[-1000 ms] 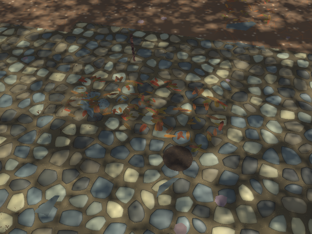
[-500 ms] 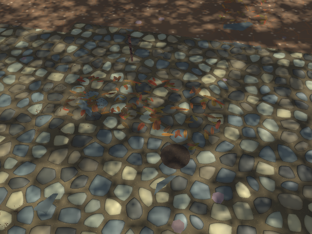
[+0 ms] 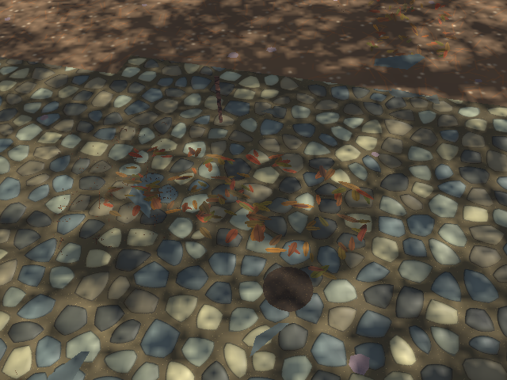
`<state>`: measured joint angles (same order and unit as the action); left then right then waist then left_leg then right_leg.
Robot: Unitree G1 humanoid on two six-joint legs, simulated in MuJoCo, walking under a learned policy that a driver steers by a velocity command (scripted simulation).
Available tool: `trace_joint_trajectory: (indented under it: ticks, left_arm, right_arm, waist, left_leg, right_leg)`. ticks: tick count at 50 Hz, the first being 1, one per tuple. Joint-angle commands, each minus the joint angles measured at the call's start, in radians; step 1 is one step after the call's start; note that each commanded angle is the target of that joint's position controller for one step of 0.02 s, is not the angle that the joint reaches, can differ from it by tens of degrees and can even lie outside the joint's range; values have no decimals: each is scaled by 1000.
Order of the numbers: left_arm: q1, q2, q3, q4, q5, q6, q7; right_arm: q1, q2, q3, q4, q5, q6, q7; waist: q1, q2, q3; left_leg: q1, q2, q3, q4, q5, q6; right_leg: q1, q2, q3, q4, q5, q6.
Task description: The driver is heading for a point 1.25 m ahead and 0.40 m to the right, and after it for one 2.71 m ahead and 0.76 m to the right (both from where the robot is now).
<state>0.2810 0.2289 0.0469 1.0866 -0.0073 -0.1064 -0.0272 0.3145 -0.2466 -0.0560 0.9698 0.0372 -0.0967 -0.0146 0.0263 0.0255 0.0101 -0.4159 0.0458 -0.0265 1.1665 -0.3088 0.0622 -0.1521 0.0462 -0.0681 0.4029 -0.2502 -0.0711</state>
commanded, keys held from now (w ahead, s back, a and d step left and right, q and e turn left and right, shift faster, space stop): no key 0.84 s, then e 0.08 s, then w+e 0.08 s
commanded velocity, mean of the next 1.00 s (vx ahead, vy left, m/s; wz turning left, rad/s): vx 0.10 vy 0.00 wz -0.03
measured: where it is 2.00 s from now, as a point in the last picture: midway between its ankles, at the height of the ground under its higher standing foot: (331, 319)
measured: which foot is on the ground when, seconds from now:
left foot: up 0.00-0.28, down 0.30-1.00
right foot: down 0.00-0.32, up 0.34-0.58, down 0.60-1.00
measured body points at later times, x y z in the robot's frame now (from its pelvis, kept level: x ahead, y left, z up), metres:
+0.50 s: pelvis +0.15 +0.04 -0.01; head +0.18 +0.05 +0.44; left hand +0.20 +0.31 -0.16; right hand +0.27 -0.21 -0.14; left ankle +0.24 +0.13 -0.74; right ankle +0.12 -0.10 -0.71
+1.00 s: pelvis +0.21 +0.02 -0.01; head +0.23 +0.02 +0.44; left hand +0.26 +0.27 -0.16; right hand +0.28 -0.26 -0.15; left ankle +0.24 +0.13 -0.74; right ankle +0.18 -0.10 -0.74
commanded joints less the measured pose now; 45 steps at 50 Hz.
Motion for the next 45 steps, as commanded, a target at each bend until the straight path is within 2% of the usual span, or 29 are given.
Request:
trace_joint_trajectory:
  ticks: [1,4,6,7,9,11,13,14,15,16,17,18,19,20,21,22,24,25,27,28,29,30,31,32,33,35,37,43,45]
  left_arm:
    - [30,92,-4,-31,9,-4,9]
    - [40,139,-5,-32,18,12,32]
    - [32,145,-7,-41,21,26,43]
    - [50,153,-6,-37,20,30,46]
    - [77,155,-5,-25,12,37,47]
    - [64,150,-4,-20,2,44,48]
    - [22,155,1,-25,-4,51,51]
    - [20,148,0,-27,-3,54,49]
    - [63,135,-5,-28,14,52,47]
    - [205,40,-33,-8,32,48,41]
    - [206,34,-36,7,11,54,36]
    - [156,99,-18,-4,-11,66,35]
    - [80,111,-12,-22,-19,81,44]
    - [41,106,-7,-27,-14,97,56]
    - [35,105,-3,-29,-5,113,67]
    - [45,88,-5,-28,1,122,73]
    - [52,68,-10,-19,9,126,81]
    - [49,66,-11,-18,11,127,82]
    - [57,65,-10,-7,16,127,75]
    - [54,69,-9,-3,25,129,70]
    - [41,76,-10,-11,38,129,66]
    - [22,101,-11,-27,42,128,67]
    - [-11,161,1,-23,24,123,69]
    - [-42,132,-4,-27,19,111,67]
    - [-58,108,-10,-27,23,97,67]
    - [-78,103,-9,-29,19,77,64]
    - [-42,94,-12,-19,13,67,64]
    - [-5,91,-15,-13,9,73,61]
    - [-51,136,-3,-54,0,78,62]
  right_arm:
    - [-20,-67,-27,-61,-8,-3,7]
    - [-119,-32,-18,-105,-21,13,3]
    - [-200,-7,-3,-130,-24,16,4]
    - [-233,-9,0,-137,-23,19,7]
    - [-263,-27,0,-143,-20,25,12]
    - [-269,-52,-4,-147,-22,24,18]
    - [-200,-93,-20,-124,-33,17,22]
    - [-128,-123,-35,-93,-42,12,20]
    - [-53,-182,-50,-74,-52,9,14]
    - [1,-205,-44,-63,-72,19,10]
    - [22,-121,-19,-53,-61,28,18]
    - [-60,-107,-10,-64,-41,30,26]
    - [-159,-95,-4,-83,-36,32,24]
    - [-229,-83,4,-94,-45,33,23]
    - [-276,-84,6,-101,-53,35,19]
    - [-299,-97,2,-99,-61,41,18]
    - [-281,-93,3,-88,-69,47,10]
    - [-271,-94,4,-82,-64,49,5]
    - [-279,-100,4,-75,-45,57,-3]
    - [-268,-94,6,-66,-37,61,-6]
    - [-239,-76,12,-49,-36,64,-7]
    - [-215,-71,14,-38,-42,67,-6]
    - [-186,-69,9,-43,-43,73,-9]
    - [-201,-69,11,-37,-50,76,-15]
    - [-191,-70,9,-32,-49,75,-18]
    - [-162,-72,7,-10,-51,75,-21]
    - [-156,-67,8,5,-47,72,-17]
    - [-158,-69,6,30,-40,73,-14]
    - [-170,-109,-7,16,-38,79,-29]
  waist:
    - [-14,-81,73]
    - [-20,-65,85]
    - [-5,-85,73]
    - [8,-99,61]
    - [16,-109,41]
    - [-1,-114,32]
    - [-55,-108,-7]
    - [-90,-82,-49]
    - [-100,-6,-129]
    - [-44,169,-279]
    - [-60,204,-380]
    - [-44,131,-293]
    - [-28,79,-173]
    - [-10,47,-94]
    - [14,58,-61]
    - [29,82,-44]
    - [26,100,-64]
    - [23,98,-80]
    - [39,89,-85]
    - [42,82,-70]
    - [37,58,-39]
    - [17,18,8]
    - [-37,-106,52]
    - [-31,-133,71]
    - [-43,-144,63]
    - [-51,-131,46]
    - [-36,-78,22]
    - [-20,-35,-26]
    - [-25,-40,-25]
  left_leg:
    - [-239,85,-18,-51,91,-8]
    - [-230,66,26,-227,144,-67]
    - [-142,39,55,-405,231,-79]
    - [-101,20,68,-462,269,-81]
    - [-54,0,62,-531,315,-73]
    - [-29,-5,36,-580,314,-46]
    - [66,-27,37,-652,322,-8]
    - [174,-47,51,-718,406,16]
    - [353,44,-30,-696,788,48]
    - [651,272,-277,-634,1100,210]
    - [635,354,-424,-714,1031,296]
    - [497,316,-386,-772,722,264]
    - [370,271,-320,-823,495,215]
    - [238,234,-265,-873,349,180]
    - [137,199,-219,-909,237,149]
    - [62,166,-177,-930,173,132]
    - [34,144,-145,-939,128,139]
    - [37,143,-144,-941,77,141]
    - [3,130,-129,-941,-78,121]
    - [-28,113,-118,-942,-176,92]
    - [-50,90,-106,-939,-255,47]
    - [-54,61,-85,-903,-269,6]
    - [37,-2,-13,-879,-185,-28]
    - [153,-18,7,-822,-88,-43]
    - [212,-20,12,-786,-14,-38]
    - [242,-18,17,-761,74,-23]
    - [225,-11,11,-761,129,-11]
    - [262,-5,18,-731,294,-14]
    - [273,-8,35,-694,313,-16]
  right_leg:
    - [106,-253,269,-268,213,-124]
    - [61,-238,156,-241,584,-125]
    - [8,-199,85,-222,653,-104]
    - [3,-192,71,-210,662,-98]
    - [32,-210,78,-181,673,-98]
    - [76,-238,94,-133,687,-90]
    - [113,-240,104,-32,719,-65]
    - [114,-200,95,72,723,-41]
    - [37,-138,63,226,553,4]
    - [-198,-33,34,510,-1,66]
    - [-220,6,115,677,-440,98]
    - [-250,-36,159,749,-453,101]
    - [-292,-66,132,752,-414,105]
    - [-283,-91,123,701,-366,112]
    - [-227,-113,124,629,-314,116]
    - [-170,-107,104,548,-280,119]
    - [-101,-96,81,426,-238,118]
    - [-72,-94,76,364,-189,113]
    - [16,-81,51,214,-15,95]
    - [55,-72,39,160,33,80]
    - [59,-88,58,104,53,60]
    - [20,-141,117,25,7,33]
    - [-149,-144,132,-11,-210,0]
    - [-257,-133,141,-66,-309,4]
    - [-284,-136,144,-94,-298,23]
    - [-254,-129,135,-86,-191,49]
    - [-184,-120,120,-53,-85,52]
    - [-112,-111,108,-7,126,37]
    - [-132,-115,132,13,213,19]
Velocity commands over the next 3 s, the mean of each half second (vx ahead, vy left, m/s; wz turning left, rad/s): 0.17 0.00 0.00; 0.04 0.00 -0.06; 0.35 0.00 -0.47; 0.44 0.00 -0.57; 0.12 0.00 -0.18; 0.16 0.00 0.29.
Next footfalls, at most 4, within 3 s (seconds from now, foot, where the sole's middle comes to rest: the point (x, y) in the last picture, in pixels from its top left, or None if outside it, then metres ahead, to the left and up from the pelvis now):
0.30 left None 0.28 0.13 -0.78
0.60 right None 0.22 -0.10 -0.78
1.60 right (351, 371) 0.55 -0.19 -0.78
2.08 left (341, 262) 0.89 -0.19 -0.78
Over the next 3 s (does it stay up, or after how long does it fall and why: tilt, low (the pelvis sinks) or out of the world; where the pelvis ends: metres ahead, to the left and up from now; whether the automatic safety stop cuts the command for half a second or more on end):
stays up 0.84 -0.24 -0.01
